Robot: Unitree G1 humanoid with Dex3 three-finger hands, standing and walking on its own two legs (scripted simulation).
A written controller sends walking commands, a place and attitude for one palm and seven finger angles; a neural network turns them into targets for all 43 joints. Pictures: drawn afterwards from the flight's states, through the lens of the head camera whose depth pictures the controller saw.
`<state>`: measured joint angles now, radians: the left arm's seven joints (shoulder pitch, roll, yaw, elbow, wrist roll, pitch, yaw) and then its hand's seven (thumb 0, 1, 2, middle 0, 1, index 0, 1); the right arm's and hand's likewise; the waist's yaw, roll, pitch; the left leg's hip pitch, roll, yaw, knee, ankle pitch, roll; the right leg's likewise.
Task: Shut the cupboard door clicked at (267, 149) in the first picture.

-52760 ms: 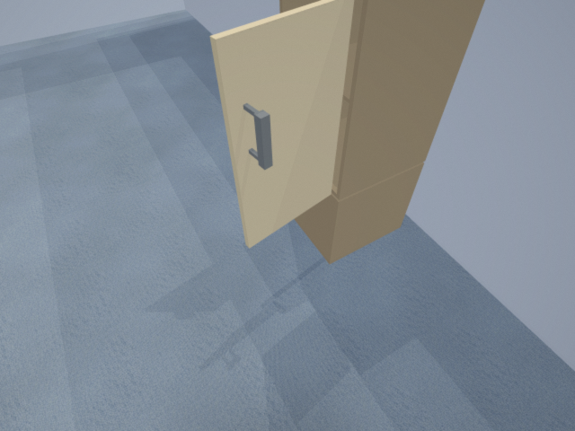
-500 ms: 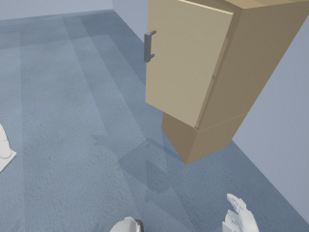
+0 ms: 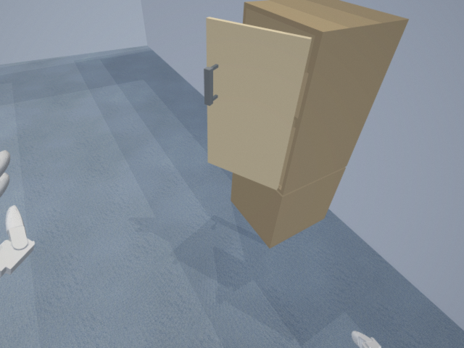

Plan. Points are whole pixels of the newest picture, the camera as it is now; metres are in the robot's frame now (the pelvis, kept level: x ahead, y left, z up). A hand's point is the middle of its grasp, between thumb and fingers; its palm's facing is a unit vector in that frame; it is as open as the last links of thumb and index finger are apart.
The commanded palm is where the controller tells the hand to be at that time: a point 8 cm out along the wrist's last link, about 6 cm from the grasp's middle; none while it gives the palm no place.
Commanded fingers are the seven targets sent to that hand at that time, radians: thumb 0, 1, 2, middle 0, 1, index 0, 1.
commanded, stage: stop stepping back and stand still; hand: left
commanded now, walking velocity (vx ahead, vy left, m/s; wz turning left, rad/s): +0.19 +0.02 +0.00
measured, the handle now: (212, 84) +0.94 +0.12 +0.05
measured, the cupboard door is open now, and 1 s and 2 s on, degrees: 29 29 29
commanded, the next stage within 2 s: let the arm hang, fingers relaxed in 0.36 s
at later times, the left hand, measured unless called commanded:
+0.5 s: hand (27, 247) +0.21 +0.30 +0.13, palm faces +0.39 -0.79 -0.48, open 7.4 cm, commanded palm none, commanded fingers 0.00 0.90 0.90 -0.20 -0.30 -0.20 -0.30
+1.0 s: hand out of the picture -0.04 +0.23 -0.17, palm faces +0.04 -0.97 -0.23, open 7.2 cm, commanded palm none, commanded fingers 0.00 0.90 0.90 -0.20 -0.30 -0.20 -0.30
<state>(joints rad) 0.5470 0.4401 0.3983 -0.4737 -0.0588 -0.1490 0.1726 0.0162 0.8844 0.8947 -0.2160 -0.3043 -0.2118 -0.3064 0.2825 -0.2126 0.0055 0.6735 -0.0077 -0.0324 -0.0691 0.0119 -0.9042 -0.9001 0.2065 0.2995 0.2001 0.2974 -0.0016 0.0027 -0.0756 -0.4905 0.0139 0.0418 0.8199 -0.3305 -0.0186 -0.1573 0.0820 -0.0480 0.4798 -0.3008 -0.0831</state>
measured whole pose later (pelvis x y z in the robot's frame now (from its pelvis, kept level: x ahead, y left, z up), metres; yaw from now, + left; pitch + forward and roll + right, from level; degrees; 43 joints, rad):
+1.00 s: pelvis +0.00 +0.04 +0.01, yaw +2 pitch -2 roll -1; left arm 0.34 0.22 0.01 1.12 0.01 0.02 0.02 0.00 0.94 0.89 -0.21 -0.30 -0.20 -0.30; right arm 0.30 -0.19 0.00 1.08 -0.02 0.03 -0.03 0.01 -0.91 -0.90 0.20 0.30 0.20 0.30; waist -0.01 0.00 0.04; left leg -0.25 0.02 0.08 0.43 -0.16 0.04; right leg -0.12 0.01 -0.05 0.39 -0.24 -0.01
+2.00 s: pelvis +0.02 +0.03 +0.01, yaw +1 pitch -2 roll +0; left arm 0.27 0.19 0.01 1.16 0.01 -0.01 0.03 0.01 0.91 0.89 -0.20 -0.30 -0.20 -0.30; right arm 0.25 -0.19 -0.01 1.13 -0.01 0.00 -0.03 0.00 -0.91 -0.90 0.20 0.30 0.20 0.30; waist -0.02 0.01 0.04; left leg -0.20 0.02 0.10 0.39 -0.16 0.03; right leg -0.09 0.01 -0.03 0.37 -0.25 -0.02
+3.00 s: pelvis +0.02 +0.02 +0.00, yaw +23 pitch +2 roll -2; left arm 0.12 0.25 0.07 0.89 0.02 0.04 0.02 0.01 0.91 0.89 -0.20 -0.30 -0.20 -0.30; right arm 0.22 -0.23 -0.07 0.94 -0.04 0.06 0.00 0.00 -0.91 -0.90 0.21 0.30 0.20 0.30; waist -0.05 0.04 0.08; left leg -0.38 -0.06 -0.13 0.47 -0.12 0.03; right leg -0.38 -0.01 0.02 0.78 -0.41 0.05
